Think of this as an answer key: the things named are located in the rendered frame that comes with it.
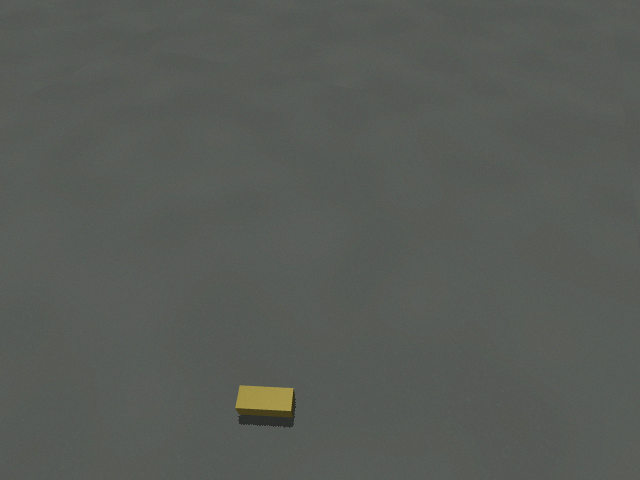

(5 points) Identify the carton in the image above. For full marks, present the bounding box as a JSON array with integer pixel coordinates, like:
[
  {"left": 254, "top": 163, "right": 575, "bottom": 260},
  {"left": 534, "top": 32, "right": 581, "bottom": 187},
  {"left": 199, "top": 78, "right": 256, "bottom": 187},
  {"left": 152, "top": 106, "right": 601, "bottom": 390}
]
[{"left": 235, "top": 385, "right": 295, "bottom": 417}]

